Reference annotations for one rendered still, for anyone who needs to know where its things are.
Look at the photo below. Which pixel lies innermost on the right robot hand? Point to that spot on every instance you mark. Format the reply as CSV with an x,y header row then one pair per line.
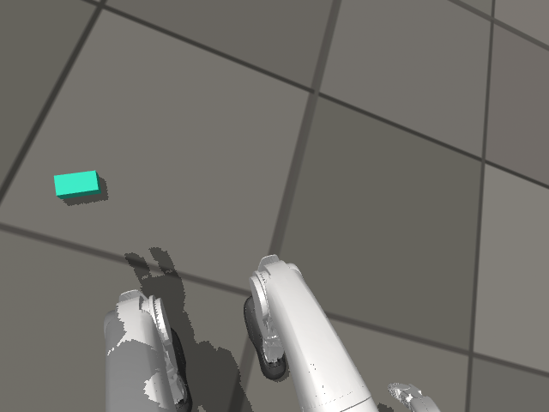
x,y
412,398

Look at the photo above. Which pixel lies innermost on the small box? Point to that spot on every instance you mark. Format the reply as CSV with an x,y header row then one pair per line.
x,y
77,184

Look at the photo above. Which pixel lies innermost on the right robot foot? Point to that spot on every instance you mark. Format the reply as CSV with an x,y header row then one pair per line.
x,y
270,370

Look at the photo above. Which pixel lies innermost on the left robot foot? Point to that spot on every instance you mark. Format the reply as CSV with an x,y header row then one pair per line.
x,y
184,405

